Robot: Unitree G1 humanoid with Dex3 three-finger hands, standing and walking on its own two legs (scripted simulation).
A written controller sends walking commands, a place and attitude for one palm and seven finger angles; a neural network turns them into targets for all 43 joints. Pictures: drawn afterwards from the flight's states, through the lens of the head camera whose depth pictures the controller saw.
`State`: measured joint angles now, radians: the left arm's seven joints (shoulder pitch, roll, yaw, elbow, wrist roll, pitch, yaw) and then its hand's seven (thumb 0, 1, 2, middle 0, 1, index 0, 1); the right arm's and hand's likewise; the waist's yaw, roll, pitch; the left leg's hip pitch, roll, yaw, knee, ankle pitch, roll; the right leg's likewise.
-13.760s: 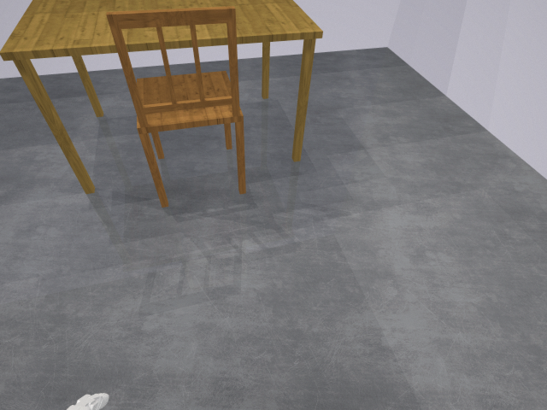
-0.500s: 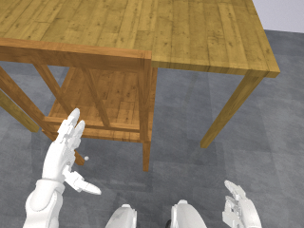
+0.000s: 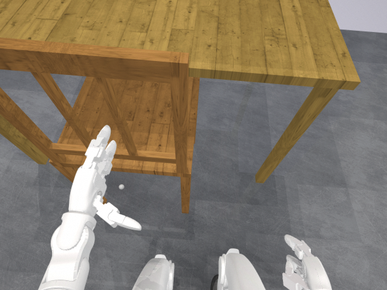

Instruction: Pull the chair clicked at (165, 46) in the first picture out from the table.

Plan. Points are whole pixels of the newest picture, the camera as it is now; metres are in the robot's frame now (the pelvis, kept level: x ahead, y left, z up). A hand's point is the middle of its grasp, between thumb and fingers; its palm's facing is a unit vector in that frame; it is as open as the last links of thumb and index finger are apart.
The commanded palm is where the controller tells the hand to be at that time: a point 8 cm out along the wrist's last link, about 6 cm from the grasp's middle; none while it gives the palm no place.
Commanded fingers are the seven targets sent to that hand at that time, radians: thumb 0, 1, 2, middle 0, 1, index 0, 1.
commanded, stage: aim the fingers beside a spindle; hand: left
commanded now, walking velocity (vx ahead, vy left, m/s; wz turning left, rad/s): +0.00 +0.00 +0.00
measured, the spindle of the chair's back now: (71, 117) +0.46 +0.28 +0.04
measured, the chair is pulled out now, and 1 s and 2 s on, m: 0.00 0.00 0.00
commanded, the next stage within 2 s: none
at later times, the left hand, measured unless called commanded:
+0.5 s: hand (121, 192) +0.30 +0.15 +0.03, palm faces -0.11 -0.99 -0.02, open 17.0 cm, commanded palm +0.29 +0.22 +0.03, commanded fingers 0.00 -0.50 0.30 -0.06 -0.08 -0.06 -0.08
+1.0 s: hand (115, 187) +0.31 +0.16 +0.02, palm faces -0.06 -1.00 -0.04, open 17.0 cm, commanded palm +0.29 +0.21 +0.02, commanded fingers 0.00 -0.50 0.30 -0.06 -0.08 -0.06 -0.08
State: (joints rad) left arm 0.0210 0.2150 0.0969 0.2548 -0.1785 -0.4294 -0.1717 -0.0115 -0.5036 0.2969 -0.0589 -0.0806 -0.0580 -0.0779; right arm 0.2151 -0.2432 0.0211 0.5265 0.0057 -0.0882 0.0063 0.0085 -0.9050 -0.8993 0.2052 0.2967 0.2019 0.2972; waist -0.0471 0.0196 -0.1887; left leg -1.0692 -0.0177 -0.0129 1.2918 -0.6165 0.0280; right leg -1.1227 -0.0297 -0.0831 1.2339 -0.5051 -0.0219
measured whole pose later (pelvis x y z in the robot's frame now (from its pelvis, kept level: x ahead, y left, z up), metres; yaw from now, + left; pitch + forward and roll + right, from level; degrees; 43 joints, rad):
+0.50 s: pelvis +0.00 +0.00 +0.00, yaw +0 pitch +22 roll -2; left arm 0.08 0.22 0.10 0.20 -0.21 -0.44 -0.21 -0.01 -0.50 0.30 -0.06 -0.08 -0.06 -0.08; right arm 0.21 -0.25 0.01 0.52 0.01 -0.10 -0.01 0.01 -0.91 -0.90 0.20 0.30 0.20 0.30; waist -0.05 0.02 -0.18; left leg -1.05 -0.01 -0.02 1.28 -0.61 0.02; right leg -1.10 -0.02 -0.09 1.22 -0.50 -0.03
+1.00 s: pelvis +0.00 +0.01 +0.00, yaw +0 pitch +22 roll -2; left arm 0.00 0.23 0.12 0.29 -0.18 -0.42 -0.17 -0.01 -0.50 0.30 -0.06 -0.08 -0.06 -0.08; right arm 0.21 -0.24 0.03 0.52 0.01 -0.07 0.01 0.01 -0.90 -0.90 0.21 0.30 0.20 0.30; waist -0.05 0.02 -0.20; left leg -1.08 -0.02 -0.01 1.30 -0.61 0.04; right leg -1.13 -0.03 -0.08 1.23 -0.50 -0.01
